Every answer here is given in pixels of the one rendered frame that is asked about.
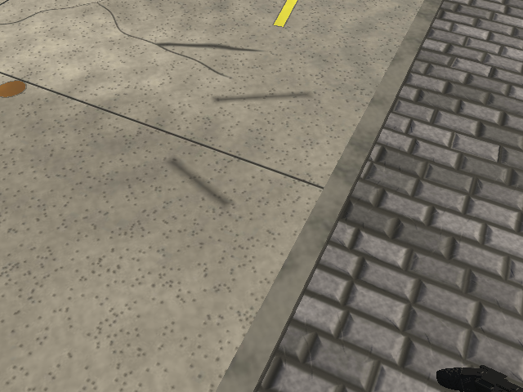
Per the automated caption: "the robot right hand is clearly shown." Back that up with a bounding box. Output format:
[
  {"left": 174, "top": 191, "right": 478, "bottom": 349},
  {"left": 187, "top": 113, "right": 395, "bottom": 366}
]
[{"left": 436, "top": 365, "right": 523, "bottom": 392}]

